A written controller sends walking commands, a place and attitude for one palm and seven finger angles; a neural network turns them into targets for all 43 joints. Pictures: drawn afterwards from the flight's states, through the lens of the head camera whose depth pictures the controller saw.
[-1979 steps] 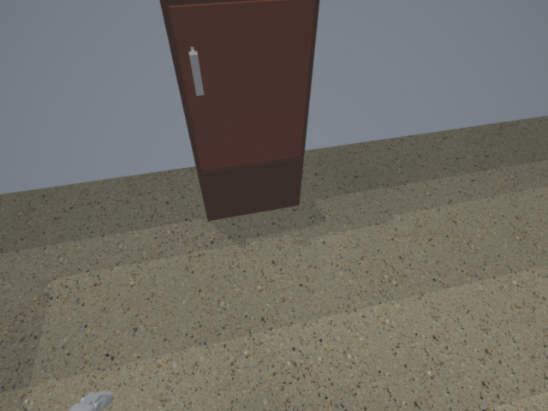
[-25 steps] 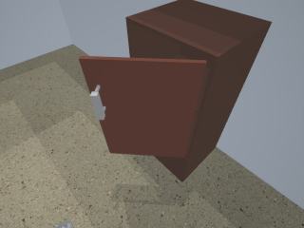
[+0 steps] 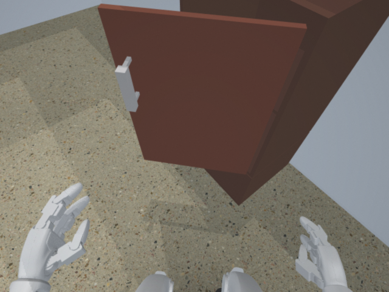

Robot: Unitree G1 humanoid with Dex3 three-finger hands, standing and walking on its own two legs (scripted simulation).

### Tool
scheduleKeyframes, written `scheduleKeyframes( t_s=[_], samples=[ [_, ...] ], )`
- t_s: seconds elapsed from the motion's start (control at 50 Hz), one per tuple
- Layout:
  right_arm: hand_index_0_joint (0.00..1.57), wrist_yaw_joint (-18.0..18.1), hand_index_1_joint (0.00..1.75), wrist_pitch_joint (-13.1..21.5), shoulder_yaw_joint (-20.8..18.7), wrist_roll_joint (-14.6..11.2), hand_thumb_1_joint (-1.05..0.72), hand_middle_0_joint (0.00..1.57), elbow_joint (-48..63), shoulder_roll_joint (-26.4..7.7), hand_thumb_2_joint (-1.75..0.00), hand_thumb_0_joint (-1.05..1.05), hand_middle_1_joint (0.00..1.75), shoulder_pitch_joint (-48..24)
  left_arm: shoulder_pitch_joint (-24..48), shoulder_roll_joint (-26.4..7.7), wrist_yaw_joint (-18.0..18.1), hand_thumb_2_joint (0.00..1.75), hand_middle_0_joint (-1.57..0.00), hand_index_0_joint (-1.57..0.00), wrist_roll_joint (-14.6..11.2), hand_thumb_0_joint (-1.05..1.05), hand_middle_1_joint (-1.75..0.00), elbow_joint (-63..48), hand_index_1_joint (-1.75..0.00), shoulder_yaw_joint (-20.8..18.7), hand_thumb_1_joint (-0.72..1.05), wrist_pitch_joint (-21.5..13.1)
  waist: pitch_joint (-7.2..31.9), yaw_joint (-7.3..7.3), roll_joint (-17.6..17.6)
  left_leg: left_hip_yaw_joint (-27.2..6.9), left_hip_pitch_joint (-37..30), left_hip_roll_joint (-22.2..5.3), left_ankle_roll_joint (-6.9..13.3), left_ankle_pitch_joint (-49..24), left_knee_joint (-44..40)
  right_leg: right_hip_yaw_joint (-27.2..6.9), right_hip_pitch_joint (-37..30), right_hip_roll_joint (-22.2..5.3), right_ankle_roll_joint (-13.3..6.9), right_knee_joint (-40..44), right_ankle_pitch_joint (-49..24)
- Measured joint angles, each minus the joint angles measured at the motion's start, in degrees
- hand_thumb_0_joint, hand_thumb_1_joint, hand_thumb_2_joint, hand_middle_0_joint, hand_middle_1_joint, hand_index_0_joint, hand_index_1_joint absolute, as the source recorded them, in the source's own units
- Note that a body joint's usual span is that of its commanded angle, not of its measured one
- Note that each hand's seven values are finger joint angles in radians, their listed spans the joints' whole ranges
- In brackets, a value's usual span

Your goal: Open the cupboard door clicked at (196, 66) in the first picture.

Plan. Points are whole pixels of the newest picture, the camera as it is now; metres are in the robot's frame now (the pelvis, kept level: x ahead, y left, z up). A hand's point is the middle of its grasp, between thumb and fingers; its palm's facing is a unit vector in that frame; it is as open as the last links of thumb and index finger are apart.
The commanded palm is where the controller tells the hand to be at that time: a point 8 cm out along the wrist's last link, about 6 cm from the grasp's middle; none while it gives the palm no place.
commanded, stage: raise the hand with hooked fingers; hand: left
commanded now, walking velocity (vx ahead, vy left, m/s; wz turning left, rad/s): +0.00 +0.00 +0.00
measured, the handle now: (130, 84) +0.57 +0.22 +0.06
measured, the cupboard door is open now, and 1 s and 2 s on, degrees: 42 42 42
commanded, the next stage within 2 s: move the hooked fingers beside the handle in 1.76 s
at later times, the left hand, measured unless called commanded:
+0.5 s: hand (60, 219) +0.23 +0.27 +0.03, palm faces -0.03 -1.00 -0.06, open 11.1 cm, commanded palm +0.21 +0.32 +0.04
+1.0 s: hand (48, 191) +0.27 +0.30 +0.06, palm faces -0.04 -1.00 -0.06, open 13.7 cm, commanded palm +0.25 +0.35 +0.07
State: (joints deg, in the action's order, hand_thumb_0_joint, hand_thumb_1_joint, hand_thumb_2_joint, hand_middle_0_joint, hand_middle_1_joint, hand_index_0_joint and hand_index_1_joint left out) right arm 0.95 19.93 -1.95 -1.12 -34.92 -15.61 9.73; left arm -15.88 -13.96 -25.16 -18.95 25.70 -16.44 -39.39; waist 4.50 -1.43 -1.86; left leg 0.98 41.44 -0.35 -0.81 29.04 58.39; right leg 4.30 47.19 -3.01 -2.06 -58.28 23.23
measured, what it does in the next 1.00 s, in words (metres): stands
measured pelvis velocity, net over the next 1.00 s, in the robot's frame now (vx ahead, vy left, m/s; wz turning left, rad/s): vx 0.01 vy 0.04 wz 0.00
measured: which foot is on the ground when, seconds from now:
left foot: down 0.00-1.00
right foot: down 0.00-1.00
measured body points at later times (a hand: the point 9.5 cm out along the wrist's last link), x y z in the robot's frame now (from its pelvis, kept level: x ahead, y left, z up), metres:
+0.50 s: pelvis +0.01 +0.04 -0.02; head +0.09 +0.05 +0.43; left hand +0.23 +0.33 +0.03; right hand +0.19 -0.20 -0.09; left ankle +0.00 +0.13 -0.67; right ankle +0.05 -0.10 -0.67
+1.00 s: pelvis +0.01 +0.04 +0.00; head +0.07 +0.05 +0.45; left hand +0.27 +0.35 +0.06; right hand +0.18 -0.21 -0.06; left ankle +0.00 +0.13 -0.67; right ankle +0.05 -0.10 -0.67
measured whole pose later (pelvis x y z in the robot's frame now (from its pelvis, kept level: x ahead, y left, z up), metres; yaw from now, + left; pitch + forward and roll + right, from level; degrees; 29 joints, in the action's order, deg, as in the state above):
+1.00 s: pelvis +0.01 +0.04 +0.00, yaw +0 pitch +13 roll -3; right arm 3.9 13.1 2.2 -2.4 -30.5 -15.7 15.8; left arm -6.4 -23.1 -29.5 -20.5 15.2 -22.2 -16.1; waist 6.2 0.1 0.7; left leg -0.4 41.9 -0.6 1.9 30.9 60.1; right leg 5.6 44.5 -2.5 0.7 -54.5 22.4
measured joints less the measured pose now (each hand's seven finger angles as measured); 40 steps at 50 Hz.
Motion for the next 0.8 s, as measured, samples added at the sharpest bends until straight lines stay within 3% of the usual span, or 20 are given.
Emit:
scheduleKeyframes(
  t_s=[0.06, 0.12, 0.2, 0.26, 0.32, 0.58, 0.8],
  samples=[
    [0.2, 0.45, 0.3, 0.38, 0.14, -0.18, -0.91, 0.2, 1.28, -0.6, -0.9, 0.01, 0.3, -1.13, -0.81, -0.53, -6.77, 0.79, -0.22, -0.22, -1.45, 0.01, -0.47, -3.79, -0.48, -0.35, 0.63, -0.17, 0.72, -0.78, 0.17, -0.7, 5.54, -0.53, 0.01, 3.83, 7.61, 0.51, 5.03, 0.21, 0.03, -6.36, 3.1],
    [0.2, 1.17, 0.3, -0.66, 0.33, -0.7, -0.91, 0.2, 1.57, -0.03, -0.9, 0.01, 0.3, -2.1, -0.8, -1.31, -9.32, 0.76, -0.23, -0.23, -3.31, 0.01, -0.52, -9.01, -0.52, -1.32, 0.56, 3.61, 0.33, -1.27, 0.66, -1.28, 7.55, -0.99, 0.43, 6.31, 11.81, 1.03, 6.58, 0.54, 0.23, -9.52, 4.93],
    [0.2, 1.73, 0.3, -2.76, 0.7, -1.12, -0.91, 0.2, 1.78, 1.68, -0.9, 0.01, 0.3, -1.87, 0.06, -2.13, -7.74, 0.72, -0.23, -0.24, -4.31, 0.01, -0.57, -15.21, -0.58, -3.1, 0.47, 11.98, 0.09, -1.36, 1.84, -2.0, 7.47, -1.23, 0.85, 7.16, 12.44, 1.72, 5.73, 0.77, 0.76, -8.95, 5.14],
    [0.2, 1.56, 0.3, -4.13, 0.94, -1.13, -0.91, 0.2, 2.24, 3.0, -0.9, 0.01, 0.3, -0.68, -0.59, -2.74, -5.4, 0.69, -0.24, -0.24, -3.2, 0.01, -0.62, -19.29, -0.62, -3.27, 0.4, 17.54, 0.54, -1.02, 2.6, -1.99, 6.59, -0.98, 1.33, 6.15, 10.36, 1.74, 4.43, 0.65, 1.31, -6.35, 4.09],
    [0.2, 1.2, 0.3, -5.14, 1.23, -0.95, -0.91, 0.2, 2.95, 3.73, -0.9, 0.01, 0.3, 0.8, -2.27, -3.18, -3.58, 0.66, -0.24, -0.25, -1.6, 0.01, -0.66, -21.9, -0.67, -2.6, 0.33, 20.64, 1.59, -0.38, 3.09, -1.6, 6.04, -0.54, 1.86, 4.87, 7.89, 1.39, 3.76, 0.35, 1.9, -3.73, 2.76],
    [0.2, 1.71, 0.3, -5.66, 2.13, -0.72, -0.91, 0.2, 3.85, 1.07, -0.9, 0.01, 0.3, 4.32, -1.6, -4.41, -0.57, 0.53, -0.26, -0.27, -0.51, 0.0, -0.86, -22.46, -0.86, -1.99, 0.03, 18.87, 2.08, 0.57, 2.48, -1.08, 6.2, 0.05, 2.99, 4.13, 7.41, 0.86, 3.41, -0.1, 2.98, -2.2, 1.35],
    [0.2, 2.67, 0.3, -6.86, 3.65, -1.3, -0.91, 0.2, 5.35, 0.53, -0.9, 0.01, 0.3, 5.53, 3.66, -7.98, -1.48, 0.42, -0.28, -0.29, -1.48, 0.0, -1.02, -16.33, -1.03, -4.64, -0.23, 23.0, 2.11, 1.6, 2.47, -1.14, 2.4, 0.01, 3.04, 2.54, 3.85, 0.98, -0.6, 0.14, 2.96, 1.6, -0.26]
  ],
)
